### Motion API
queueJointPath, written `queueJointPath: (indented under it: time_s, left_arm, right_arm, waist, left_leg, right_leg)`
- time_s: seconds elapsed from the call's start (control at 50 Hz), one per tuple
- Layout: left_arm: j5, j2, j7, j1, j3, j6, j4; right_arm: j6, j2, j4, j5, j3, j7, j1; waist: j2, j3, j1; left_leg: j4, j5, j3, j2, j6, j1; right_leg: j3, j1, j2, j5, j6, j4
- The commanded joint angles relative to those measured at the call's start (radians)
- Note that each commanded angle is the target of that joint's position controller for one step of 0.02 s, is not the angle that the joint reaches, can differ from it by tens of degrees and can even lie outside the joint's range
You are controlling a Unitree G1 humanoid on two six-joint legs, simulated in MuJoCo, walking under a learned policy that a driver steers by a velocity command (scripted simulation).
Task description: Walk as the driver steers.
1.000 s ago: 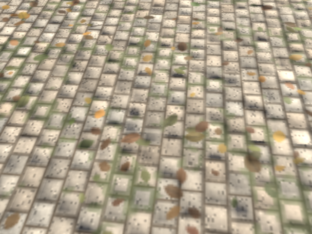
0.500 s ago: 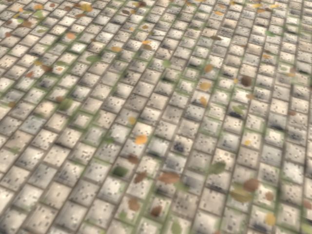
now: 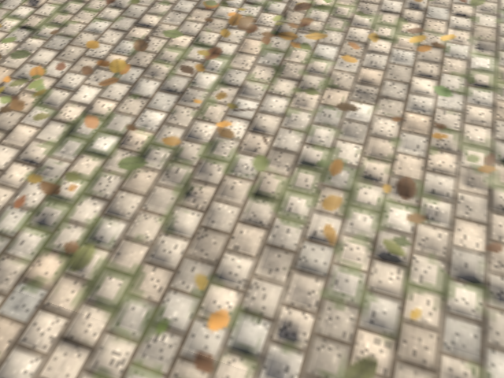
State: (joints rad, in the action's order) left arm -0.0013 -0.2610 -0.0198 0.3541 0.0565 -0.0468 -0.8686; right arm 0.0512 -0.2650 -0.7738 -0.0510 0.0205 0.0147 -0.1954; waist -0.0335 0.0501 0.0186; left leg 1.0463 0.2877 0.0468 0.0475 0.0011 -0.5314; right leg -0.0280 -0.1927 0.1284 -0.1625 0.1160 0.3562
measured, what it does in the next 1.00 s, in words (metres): walks ahead, turning right: left foot, then right foot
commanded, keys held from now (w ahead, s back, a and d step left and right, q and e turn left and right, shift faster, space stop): w+e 0.90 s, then e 0.10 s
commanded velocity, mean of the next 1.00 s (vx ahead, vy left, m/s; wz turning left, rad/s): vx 0.49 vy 0.00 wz -0.56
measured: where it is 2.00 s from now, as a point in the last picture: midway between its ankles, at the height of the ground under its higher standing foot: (383, 287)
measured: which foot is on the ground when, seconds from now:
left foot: up 0.00-0.26, down 0.28-0.84, up 0.86-1.00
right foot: down 0.00-0.30, up 0.32-0.80, down 0.82-1.00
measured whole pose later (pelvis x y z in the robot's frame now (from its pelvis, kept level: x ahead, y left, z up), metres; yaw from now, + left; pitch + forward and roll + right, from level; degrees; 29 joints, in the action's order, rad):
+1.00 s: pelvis +0.48 -0.11 -0.01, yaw -36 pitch +1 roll +0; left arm -0.01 -0.28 -0.01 0.24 0.06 -0.01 -0.77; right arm 0.04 -0.27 -0.75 -0.04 0.03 0.00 -0.23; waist -0.02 0.08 -0.02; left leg 1.16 0.36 0.01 0.10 0.04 -0.51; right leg 0.00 -0.26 0.13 -0.18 0.13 0.44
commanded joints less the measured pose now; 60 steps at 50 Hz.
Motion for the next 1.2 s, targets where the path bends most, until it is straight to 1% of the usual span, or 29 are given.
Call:
queueJointPath:
  time_s: [0.02,0.1,0.18,0.22,0.26,0.28,0.3,0.32,0.34,0.36,0.38,0.4,0.44,0.5,0.6,0.7,0.76,0.8,0.82,0.84,0.86,0.88,0.9,0.92,0.94,0.98,1.02,1.12,1.2]
  left_arm:
    - [0.004,-0.15,0.008,0.021,0.037,-0.015,0.051]
    - [0.004,-0.156,0.01,0.091,0.045,-0.01,0.038]
    - [-0.01,-0.164,0.018,0.132,0.05,-0.003,0.039]
    - [-0.016,-0.177,0.025,0.099,0.055,-0.001,0.054]
    - [-0.014,-0.194,0.025,0.042,0.059,-0.004,0.073]
    - [-0.005,-0.173,0.016,0.037,0.054,-0.012,0.077]
    - [0.005,-0.096,0.013,0.042,0.032,-0.022,0.11]
    - [0.022,-0.059,0.013,0.147,0.024,-0.016,0.14]
    - [-0.012,-0.134,0.022,0.134,0.032,0.005,0.1]
    - [-0.022,-0.139,0.011,0.062,0.035,0.011,0.099]
    - [-0.022,-0.116,0.002,0.026,0.031,0.013,0.106]
    - [-0.031,-0.109,-0.007,0.006,0.032,0.022,0.109]
    - [-0.037,-0.098,-0.023,0.001,0.029,0.042,0.115]
    - [-0.036,-0.085,-0.037,-0.079,0.024,0.052,0.15]
    - [-0.032,-0.06,-0.054,-0.24,0.005,0.05,0.206]
    - [-0.037,-0.047,-0.069,-0.385,-0.013,0.043,0.263]
    - [-0.045,-0.063,-0.058,-0.366,-0.007,0.043,0.269]
    - [-0.051,-0.097,-0.041,-0.193,0.014,0.033,0.223]
    - [-0.061,-0.139,-0.026,-0.016,0.036,0.026,0.165]
    - [-0.059,-0.256,-0.009,0.041,0.068,0.028,0.163]
    - [-0.023,-0.303,-0.002,0.049,0.08,0.038,0.191]
    - [-0.011,-0.274,0.007,0.035,0.076,0.044,0.167]
    - [-0.006,-0.223,0.014,-0.01,0.062,0.041,0.155]
    - [-0.008,-0.181,0.018,-0.061,0.049,0.035,0.157]
    - [-0.001,-0.158,0.02,-0.099,0.041,0.027,0.161]
    - [0.002,-0.142,0.012,-0.113,0.033,0.009,0.166]
    - [0.0,-0.169,0.01,-0.09,0.042,0.003,0.152]
    - [0.0,-0.169,0.023,-0.013,0.042,0.024,0.132]
    - [-0.008,-0.159,0.035,0.037,0.038,0.036,0.116]
  right_arm:
    - [-0.008,-0.07,0.069,0.0,0.011,0.002,0.022]
    - [-0.003,-0.056,0.115,0.011,-0.001,0.008,0.173]
    - [0.009,-0.066,0.152,0.023,-0.005,0.006,0.262]
    - [0.018,-0.086,0.152,0.025,0.0,0.003,0.228]
    - [0.03,-0.119,0.108,0.026,0.015,-0.01,0.08]
    - [0.044,-0.162,0.082,0.015,0.031,-0.023,-0.035]
    - [0.047,-0.239,0.078,-0.007,0.05,-0.042,-0.201]
    - [0.027,-0.307,0.08,-0.008,0.067,-0.044,-0.165]
    - [0.015,-0.217,0.082,0.006,0.059,-0.039,-0.115]
    - [0.015,-0.128,0.095,0.015,0.038,-0.034,-0.064]
    - [0.019,-0.096,0.089,0.014,0.029,-0.029,-0.039]
    - [0.025,-0.087,0.079,0.015,0.026,-0.031,-0.043]
    - [0.042,-0.089,0.055,0.025,0.028,-0.027,-0.07]
    - [0.057,-0.101,0.032,0.035,0.037,-0.021,-0.105]
    - [0.052,-0.104,-0.006,0.032,0.043,-0.017,-0.148]
    - [0.041,-0.136,-0.046,0.032,0.053,-0.025,-0.213]
    - [0.023,-0.169,-0.068,0.028,0.059,-0.035,-0.233]
    - [0.005,-0.197,-0.073,0.03,0.063,-0.04,-0.237]
    - [0.002,-0.193,-0.058,0.03,0.061,-0.04,-0.222]
    - [0.007,-0.087,0.007,0.038,0.035,-0.024,-0.257]
    - [0.014,-0.122,0.061,0.028,0.045,-0.015,-0.182]
    - [0.019,-0.145,0.083,0.025,0.05,-0.012,-0.068]
    - [0.03,-0.122,0.084,0.035,0.038,-0.01,-0.069]
    - [0.029,-0.117,0.064,0.034,0.039,-0.014,-0.09]
    - [0.012,-0.114,0.057,0.018,0.038,-0.017,-0.119]
    - [-0.024,-0.103,0.044,0.005,0.039,-0.016,-0.164]
    - [-0.04,-0.083,0.051,0.01,0.036,-0.015,-0.148]
    - [-0.049,-0.079,0.101,0.017,0.029,-0.019,0.006]
    - [-0.042,-0.086,0.114,0.027,0.021,-0.02,0.08]
  waist:
    - [0.082,-0.01,-0.017]
    - [0.095,-0.014,0.041]
    - [0.105,-0.025,0.071]
    - [0.117,-0.033,0.041]
    - [0.109,-0.081,-0.036]
    - [0.044,-0.153,-0.091]
    - [-0.084,-0.31,-0.148]
    - [-0.288,-0.337,-0.068]
    - [-0.123,-0.215,-0.046]
    - [-0.017,-0.113,-0.047]
    - [-0.008,-0.06,-0.035]
    - [-0.046,-0.043,-0.027]
    - [-0.084,-0.048,-0.015]
    - [-0.064,-0.045,-0.013]
    - [-0.051,0.002,-0.038]
    - [-0.05,0.036,-0.076]
    - [-0.067,0.003,-0.054]
    - [-0.067,-0.11,0.025]
    - [-0.014,-0.208,0.107]
    - [0.193,-0.328,0.084]
    - [0.214,-0.401,0.097]
    - [0.091,-0.258,0.106]
    - [0.064,-0.139,0.06]
    - [0.028,-0.065,0.007]
    - [0.033,-0.04,-0.036]
    - [0.04,-0.074,-0.068]
    - [0.052,-0.095,-0.071]
    - [0.099,-0.094,-0.013]
    - [0.112,-0.088,0.034]
  left_leg:
    - [-0.118,-0.082,-0.03,0.02,0.044,-0.073]
    - [-0.315,-0.24,-0.036,0.001,0.058,-0.071]
    - [-0.419,-0.234,-0.031,-0.034,0.046,-0.045]
    - [-0.486,-0.181,-0.014,-0.048,0.026,0.049]
    - [-0.574,-0.13,-0.022,-0.082,-0.005,0.282]
    - [-0.625,-0.122,0.033,-0.018,-0.039,0.468]
    - [-0.659,0.102,0.277,0.237,-0.093,0.687]
    - [-0.789,0.207,0.703,0.412,-0.194,0.797]
    - [-0.78,0.3,0.685,0.389,-0.204,0.685]
    - [-0.793,0.233,0.522,0.327,-0.181,0.572]
    - [-0.819,0.072,0.379,0.276,-0.162,0.492]
    - [-0.833,-0.036,0.278,0.238,-0.144,0.454]
    - [-0.845,-0.21,0.16,0.202,-0.134,0.429]
    - [-0.874,-0.322,0.065,0.21,-0.151,0.452]
    - [-0.894,-0.405,-0.094,0.18,-0.144,0.469]
    - [-0.864,-0.488,-0.185,0.205,-0.121,0.541]
    - [-0.713,-0.85,-0.246,0.218,-0.099,0.615]
    - [-0.422,-1.018,-0.277,0.216,-0.09,0.598]
    - [-0.17,-0.841,-0.292,0.195,-0.062,0.448]
    - [0.175,-0.145,-0.29,0.095,-0.011,0.06]
    - [0.384,0.271,-0.115,-0.064,0.021,-0.165]
    - [0.38,0.161,-0.017,0.003,0.01,-0.264]
    - [0.293,0.072,-0.026,0.041,0.005,-0.234]
    - [0.205,0.052,-0.029,0.066,0.009,-0.16]
    - [0.164,0.062,-0.025,0.073,0.024,-0.087]
    - [0.119,0.068,-0.037,0.059,0.046,-0.004]
    - [0.063,0.02,-0.048,0.041,0.059,-0.002]
    - [-0.107,-0.11,-0.045,0.009,0.058,-0.056]
    - [-0.253,-0.154,-0.04,-0.016,0.03,-0.053]
  right_leg:
    - [-0.273,0.001,-0.247,0.201,0.154,-0.181]
    - [-0.27,0.047,-0.218,0.233,0.106,-0.148]
    - [-0.316,0.121,-0.237,0.342,0.092,-0.066]
    - [-0.353,0.115,-0.25,0.356,0.067,-0.019]
    - [-0.361,0.054,-0.22,0.408,0.031,0.1]
    - [-0.311,-0.009,-0.157,0.367,0.004,0.277]
    - [-0.202,-0.118,-0.097,0.092,-0.018,0.552]
    - [-0.091,-0.399,0.029,-0.427,-0.037,0.74]
    - [-0.085,-0.477,-0.078,-0.357,-0.032,0.838]
    - [-0.081,-0.465,-0.108,-0.259,-0.036,0.832]
    - [-0.071,-0.441,-0.135,-0.205,-0.048,0.802]
    - [-0.06,-0.422,-0.157,-0.183,-0.058,0.779]
    - [-0.042,-0.402,-0.164,-0.147,-0.073,0.78]
    - [-0.035,-0.475,-0.179,-0.072,-0.088,0.772]
    - [0.013,-0.519,-0.189,0.089,-0.101,0.576]
    - [0.109,-0.441,-0.176,0.093,-0.051,0.339]
    - [0.169,-0.334,-0.106,-0.047,0.005,0.272]
    - [0.178,-0.114,-0.028,-0.109,0.059,0.211]
    - [0.106,0.14,-0.048,-0.091,0.099,0.149]
    - [-0.329,0.473,-0.348,-0.223,0.201,0.119]
    - [-0.767,0.554,-0.497,-0.109,0.299,-0.038]
    - [-0.589,0.483,-0.449,-0.004,0.266,-0.049]
    - [-0.457,0.328,-0.418,0.115,0.235,-0.057]
    - [-0.356,0.196,-0.36,0.317,0.191,-0.062]
    - [-0.282,0.102,-0.315,0.493,0.173,-0.058]
    - [-0.207,0.037,-0.275,0.726,0.161,-0.04]
    - [-0.173,0.016,-0.246,0.803,0.153,-0.031]
    - [-0.197,0.054,-0.211,0.774,0.098,0.007]
    - [-0.227,0.15,-0.234,0.779,0.072,0.047]
Velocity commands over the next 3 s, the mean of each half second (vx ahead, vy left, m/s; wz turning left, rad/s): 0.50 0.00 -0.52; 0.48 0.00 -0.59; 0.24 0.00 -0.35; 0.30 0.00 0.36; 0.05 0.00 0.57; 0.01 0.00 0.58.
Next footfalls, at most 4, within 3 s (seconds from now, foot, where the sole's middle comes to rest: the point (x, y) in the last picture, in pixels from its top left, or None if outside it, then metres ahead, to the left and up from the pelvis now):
0.28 left None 0.33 0.12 -0.78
0.82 right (345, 364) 0.51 -0.18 -0.78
1.34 left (338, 279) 0.76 -0.18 -0.78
1.82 right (428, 287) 0.73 -0.44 -0.78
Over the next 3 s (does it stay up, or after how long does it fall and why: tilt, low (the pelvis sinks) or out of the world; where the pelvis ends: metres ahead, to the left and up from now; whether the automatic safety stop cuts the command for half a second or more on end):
stays up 0.76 -0.35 0.00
